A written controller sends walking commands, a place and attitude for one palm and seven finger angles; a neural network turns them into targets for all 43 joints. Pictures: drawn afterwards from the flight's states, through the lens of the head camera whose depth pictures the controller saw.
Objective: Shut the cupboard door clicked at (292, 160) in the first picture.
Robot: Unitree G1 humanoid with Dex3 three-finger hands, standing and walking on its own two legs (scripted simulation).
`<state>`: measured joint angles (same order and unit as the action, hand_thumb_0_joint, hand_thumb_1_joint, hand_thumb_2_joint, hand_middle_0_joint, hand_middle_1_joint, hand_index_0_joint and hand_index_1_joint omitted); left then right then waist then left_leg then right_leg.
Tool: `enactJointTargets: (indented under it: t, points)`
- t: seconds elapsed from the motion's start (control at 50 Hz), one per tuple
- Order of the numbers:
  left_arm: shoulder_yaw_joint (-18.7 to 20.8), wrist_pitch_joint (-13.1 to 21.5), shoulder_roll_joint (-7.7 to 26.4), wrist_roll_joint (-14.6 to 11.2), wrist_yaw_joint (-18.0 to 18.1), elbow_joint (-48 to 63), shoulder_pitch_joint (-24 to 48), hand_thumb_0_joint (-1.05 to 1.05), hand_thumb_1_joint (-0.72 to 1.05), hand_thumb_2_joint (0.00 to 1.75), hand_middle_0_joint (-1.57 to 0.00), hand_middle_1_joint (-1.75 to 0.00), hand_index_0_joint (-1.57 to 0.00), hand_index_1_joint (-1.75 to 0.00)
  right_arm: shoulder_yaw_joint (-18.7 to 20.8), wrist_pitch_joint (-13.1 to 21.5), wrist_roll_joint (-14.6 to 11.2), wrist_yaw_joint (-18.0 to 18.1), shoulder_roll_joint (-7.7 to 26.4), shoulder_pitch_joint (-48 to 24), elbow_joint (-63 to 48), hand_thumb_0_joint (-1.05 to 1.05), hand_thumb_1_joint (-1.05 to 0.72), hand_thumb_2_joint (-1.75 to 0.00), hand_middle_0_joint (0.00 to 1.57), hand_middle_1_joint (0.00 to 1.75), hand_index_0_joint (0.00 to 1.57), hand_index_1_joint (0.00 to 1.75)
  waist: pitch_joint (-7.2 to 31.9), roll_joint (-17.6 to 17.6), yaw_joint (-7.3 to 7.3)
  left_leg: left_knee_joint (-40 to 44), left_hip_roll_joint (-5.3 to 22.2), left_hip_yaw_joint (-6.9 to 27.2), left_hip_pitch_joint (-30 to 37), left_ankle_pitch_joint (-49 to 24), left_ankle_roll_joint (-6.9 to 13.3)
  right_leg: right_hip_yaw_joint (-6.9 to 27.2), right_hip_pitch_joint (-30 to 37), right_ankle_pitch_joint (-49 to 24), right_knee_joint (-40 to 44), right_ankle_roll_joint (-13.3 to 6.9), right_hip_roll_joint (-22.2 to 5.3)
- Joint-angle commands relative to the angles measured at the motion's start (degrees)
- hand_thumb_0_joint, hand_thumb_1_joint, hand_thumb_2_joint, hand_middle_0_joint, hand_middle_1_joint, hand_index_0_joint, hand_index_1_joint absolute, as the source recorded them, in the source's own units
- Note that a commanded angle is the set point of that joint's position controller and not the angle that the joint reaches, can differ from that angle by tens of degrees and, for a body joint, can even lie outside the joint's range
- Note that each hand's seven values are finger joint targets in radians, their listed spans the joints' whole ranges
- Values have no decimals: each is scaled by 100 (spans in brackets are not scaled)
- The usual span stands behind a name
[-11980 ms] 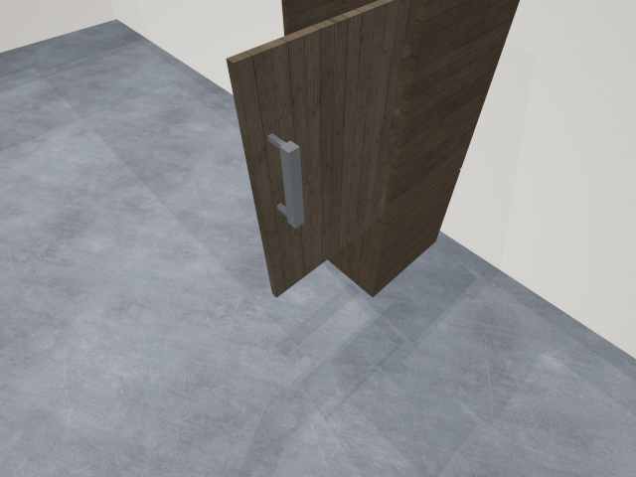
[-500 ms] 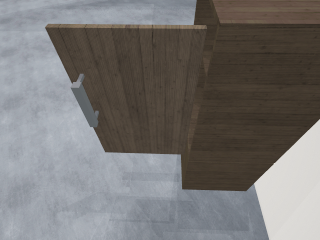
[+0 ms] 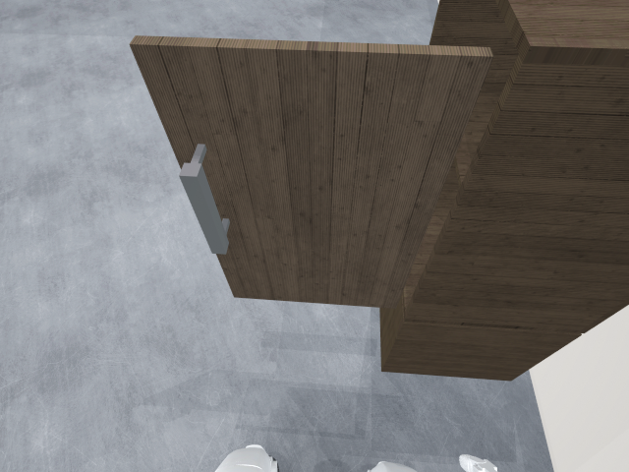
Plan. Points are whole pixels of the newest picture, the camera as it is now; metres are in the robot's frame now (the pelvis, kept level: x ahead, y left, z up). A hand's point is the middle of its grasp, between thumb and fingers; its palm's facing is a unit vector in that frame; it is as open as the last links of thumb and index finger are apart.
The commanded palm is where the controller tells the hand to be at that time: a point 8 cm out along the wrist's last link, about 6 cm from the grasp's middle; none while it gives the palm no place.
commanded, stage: come to a stop and stand still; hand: left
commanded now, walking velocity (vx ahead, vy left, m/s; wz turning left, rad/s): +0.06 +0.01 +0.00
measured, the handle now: (211, 203) +0.45 +0.19 +0.04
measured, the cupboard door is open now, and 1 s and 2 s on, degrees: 90 90 90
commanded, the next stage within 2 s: look again from close up in 1.22 s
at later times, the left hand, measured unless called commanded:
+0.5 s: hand out of the picture +0.03 +0.20 -0.16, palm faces +0.01 -0.98 -0.21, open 7.3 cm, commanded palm none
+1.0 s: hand out of the picture +0.02 +0.20 -0.16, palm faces +0.01 -0.98 -0.18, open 7.4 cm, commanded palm none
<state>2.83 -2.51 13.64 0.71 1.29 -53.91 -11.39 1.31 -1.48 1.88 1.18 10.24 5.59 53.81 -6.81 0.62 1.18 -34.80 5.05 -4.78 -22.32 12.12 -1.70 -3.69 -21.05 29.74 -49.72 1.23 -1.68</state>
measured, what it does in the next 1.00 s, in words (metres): steps on the spot: right foot, then left foot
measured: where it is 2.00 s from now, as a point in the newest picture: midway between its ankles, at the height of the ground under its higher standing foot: outside the picture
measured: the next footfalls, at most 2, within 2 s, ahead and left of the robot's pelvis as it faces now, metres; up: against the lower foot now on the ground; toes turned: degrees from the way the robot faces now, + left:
right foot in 0.04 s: +0.04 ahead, -0.11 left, +0.00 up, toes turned -1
left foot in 0.24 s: +0.05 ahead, +0.11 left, +0.00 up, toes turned +5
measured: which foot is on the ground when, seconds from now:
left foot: down 0.00-0.04, up 0.06-0.22, down 0.24-1.00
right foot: up 0.00-0.02, down 0.04-1.00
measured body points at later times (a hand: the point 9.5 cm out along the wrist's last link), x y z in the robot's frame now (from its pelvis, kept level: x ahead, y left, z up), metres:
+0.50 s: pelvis +0.00 +0.02 +0.01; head +0.00 +0.02 +0.46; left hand +0.03 +0.25 -0.14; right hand +0.01 -0.20 -0.14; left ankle +0.01 +0.11 -0.72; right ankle +0.00 -0.10 -0.72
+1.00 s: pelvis +0.03 +0.04 +0.02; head +0.05 +0.04 +0.47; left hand +0.02 +0.25 -0.14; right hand +0.04 -0.19 -0.14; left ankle +0.01 +0.11 -0.72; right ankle +0.00 -0.10 -0.72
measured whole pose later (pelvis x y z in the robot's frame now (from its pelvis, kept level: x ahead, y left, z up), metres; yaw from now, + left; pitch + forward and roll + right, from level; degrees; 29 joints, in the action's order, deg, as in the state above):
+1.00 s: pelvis +0.03 +0.04 +0.02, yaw +0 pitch +0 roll +0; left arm -1.6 0.3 8.2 0.8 2.1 -63.4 -16.6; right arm -1.3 1.4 0.7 1.3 9.8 14.3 63.8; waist -2.5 -0.4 0.7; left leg -25.3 -2.4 -6.0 -9.6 15.6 3.8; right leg -3.1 -9.6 16.9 -27.0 1.8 -3.6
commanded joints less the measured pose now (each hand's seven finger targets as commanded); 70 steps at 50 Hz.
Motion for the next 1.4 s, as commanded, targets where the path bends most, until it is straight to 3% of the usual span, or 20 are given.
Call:
enactJointTargets:
  t: [0.0,0.02,0.04,0.08,0.12,0.16,0.18,0.2,0.22,0.24,0.28,0.3,0.32,0.34,0.4,0.46,0.54,0.7,0.82,1.38]
  points:
    - [176,102,697,134,-62,108,-1389,0,90,90,-20,-30,-20,-30,281,-102,-99,62,726,21,-396,0,-90,-90,20,30,20,30,684,-1264,251,-488,-15,170,-686,1082,157,1366,1018,-1328,3238,-334,-806]
    - [139,115,936,152,-35,264,-847,0,90,90,-20,-30,-20,-30,221,-162,-132,11,462,63,-478,0,-90,-90,20,30,20,30,504,-1730,86,-1348,-291,227,-630,1981,54,2184,239,-723,3824,-945,-1724]
    - [138,138,922,154,-6,411,-508,0,90,90,-20,-30,-20,-30,216,-193,-89,-4,521,94,-419,0,-90,-90,20,30,20,30,502,-1089,37,-1927,-245,495,-398,1886,113,2098,-190,-444,3791,-1189,-1671]
    - [103,224,691,133,45,406,-119,0,90,90,-20,-30,-20,-30,215,-148,-74,-19,562,227,-228,0,-90,-90,20,30,20,30,341,-985,-167,-2373,-202,552,-561,1537,126,1560,149,-2231,3283,-1166,-1316]
    - [56,265,574,139,77,329,-115,0,90,90,-20,-30,-20,-30,161,-72,-112,-16,419,505,-84,0,-90,-90,20,30,20,30,645,-930,-206,-1569,-228,274,-231,1631,36,999,822,-4235,2647,-1263,-1202]
    - [41,268,630,88,70,166,-301,0,90,90,-20,-30,-20,-30,106,-17,-131,9,350,703,36,0,-90,-90,20,30,20,30,992,-789,-183,-207,-314,98,338,991,-23,845,1270,-4801,2201,-1143,-1115]
    - [19,264,612,32,70,84,-292,0,90,90,-20,-30,-20,-30,73,13,-123,20,335,875,160,0,-90,-90,20,30,20,30,1096,-645,-232,607,-317,88,874,172,-17,731,1207,-4478,2037,-913,-992]
    - [-16,258,477,-14,48,4,-333,0,90,90,-20,-30,-20,-30,54,71,-111,23,407,911,245,0,-90,-90,20,30,20,30,1072,-192,-194,1149,-111,350,1392,-854,76,568,959,-3750,1936,-602,-760]
    - [-31,369,490,28,262,-79,-908,0,90,90,-20,-30,-20,-30,223,169,-119,-8,949,874,-9,0,-90,-90,20,30,20,30,1497,-870,-60,-142,252,222,1244,-708,122,818,1213,-4526,2228,-238,-734]
    - [-45,409,481,72,276,132,-608,0,90,90,-20,-30,-20,-30,104,140,-102,-56,565,1155,-192,0,-90,-90,20,30,20,30,1420,-961,-216,-280,-113,257,687,1035,188,1151,1191,-3269,2605,-425,-1010]
    - [-103,404,578,58,220,235,-333,0,90,90,-20,-30,-20,-30,15,159,-98,-86,270,1052,-120,0,-90,-90,20,30,20,30,691,98,-338,83,-246,204,784,795,192,1022,406,-2264,2663,-808,-1032]
    - [-134,421,495,33,189,199,-310,0,90,90,-20,-30,-20,-30,-45,195,-63,-109,195,1131,-35,0,-90,-90,20,30,20,30,419,924,-312,542,-193,248,915,214,208,767,301,-2246,2438,-769,-838]
    - [-157,397,442,8,164,141,-438,0,90,90,-20,-30,-20,-30,-57,242,-69,-98,267,1170,-33,0,-90,-90,20,30,20,30,259,1350,-242,785,9,643,681,-348,333,573,403,-1915,2270,-589,-508]
    - [-167,358,377,8,146,60,-576,0,90,90,-20,-30,-20,-30,-68,262,-75,-67,381,1131,-43,0,-90,-90,20,30,20,30,222,1332,-140,1052,189,919,375,-343,478,408,677,-1519,2253,-473,-274]
    - [-217,310,235,31,82,-60,-654,0,90,90,-20,-30,-20,-30,-74,267,-84,-33,509,1130,-65,0,-90,-90,20,30,20,30,-88,369,-58,1528,206,1060,-93,764,549,308,932,-1249,2424,-427,-185]
    - [-234,290,173,28,60,-110,-726,0,90,90,-20,-30,-20,-30,-74,272,-83,-36,602,1261,35,0,-90,-90,20,30,20,30,46,184,-78,1834,182,1110,22,1394,534,329,939,-1103,2438,-397,-211]
    - [-253,318,155,24,58,-229,-815,0,90,90,-20,-30,-20,-30,-96,292,-87,-36,607,1327,185,0,-90,-90,20,30,20,30,220,-29,-84,1871,145,1038,256,1237,530,377,972,-1232,2502,-380,-285]
    - [-287,383,113,5,80,-531,-925,0,90,90,-20,-30,-20,-30,-158,384,-122,0,492,1422,566,0,-90,-90,20,30,20,30,524,-78,-114,1554,90,753,977,-405,514,447,1010,-2021,2566,-329,-438]
    - [-302,371,104,8,108,-742,-935,0,90,90,-20,-30,-20,-30,-178,395,-137,38,494,1350,767,0,-90,-90,20,30,20,30,453,-41,-119,1434,101,651,1200,-1142,482,445,1035,-2345,2538,-292,-476]
    - [-254,339,153,3,115,-819,-807,0,90,90,-20,-30,-20,-30,-184,375,-124,83,502,1176,967,0,-90,-90,20,30,20,30,474,-111,-68,1485,103,618,1497,-1535,438,433,1275,-2717,2683,-275,-558]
